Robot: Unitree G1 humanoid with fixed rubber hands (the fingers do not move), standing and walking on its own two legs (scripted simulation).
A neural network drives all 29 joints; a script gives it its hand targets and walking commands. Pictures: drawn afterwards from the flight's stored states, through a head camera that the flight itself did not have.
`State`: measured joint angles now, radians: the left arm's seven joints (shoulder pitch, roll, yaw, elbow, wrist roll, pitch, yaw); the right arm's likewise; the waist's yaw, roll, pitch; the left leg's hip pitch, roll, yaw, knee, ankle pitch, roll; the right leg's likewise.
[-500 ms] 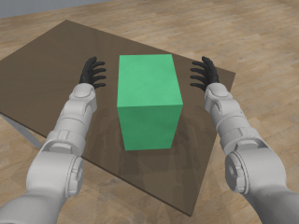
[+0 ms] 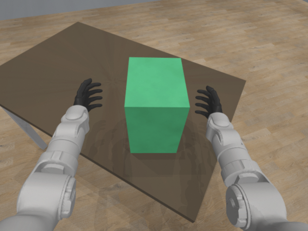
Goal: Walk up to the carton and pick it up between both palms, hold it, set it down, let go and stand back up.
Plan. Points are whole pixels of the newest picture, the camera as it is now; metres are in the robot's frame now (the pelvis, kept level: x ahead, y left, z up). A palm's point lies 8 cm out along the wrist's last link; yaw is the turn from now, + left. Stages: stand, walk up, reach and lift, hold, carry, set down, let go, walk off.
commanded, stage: set down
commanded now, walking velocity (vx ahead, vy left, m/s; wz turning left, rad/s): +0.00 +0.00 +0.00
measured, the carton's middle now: (154, 108) +0.49 +0.02 -0.02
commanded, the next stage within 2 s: let go in 1.26 s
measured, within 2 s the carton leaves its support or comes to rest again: neither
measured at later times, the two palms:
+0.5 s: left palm (79, 97) +0.41 +0.22 +0.11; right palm (225, 107) +0.41 -0.17 +0.10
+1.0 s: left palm (94, 111) +0.39 +0.18 +0.08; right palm (214, 117) +0.39 -0.14 +0.08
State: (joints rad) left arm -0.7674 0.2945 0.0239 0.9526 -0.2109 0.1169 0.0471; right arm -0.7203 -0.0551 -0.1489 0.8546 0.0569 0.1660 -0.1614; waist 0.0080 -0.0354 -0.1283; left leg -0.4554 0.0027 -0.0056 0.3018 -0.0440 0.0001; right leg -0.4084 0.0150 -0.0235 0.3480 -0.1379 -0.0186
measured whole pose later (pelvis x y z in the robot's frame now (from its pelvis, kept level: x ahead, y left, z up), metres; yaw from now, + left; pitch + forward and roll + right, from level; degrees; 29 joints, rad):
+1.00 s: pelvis +0.01 +0.00 +0.00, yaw -1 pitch +9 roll +0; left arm -0.58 0.19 -0.01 0.67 -0.15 0.15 0.12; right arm -0.55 -0.07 -0.04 0.67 0.10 0.15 -0.14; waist 0.03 -0.05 -0.12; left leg -0.39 0.00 0.02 0.30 -0.07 0.00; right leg -0.36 0.01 0.01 0.37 -0.16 -0.02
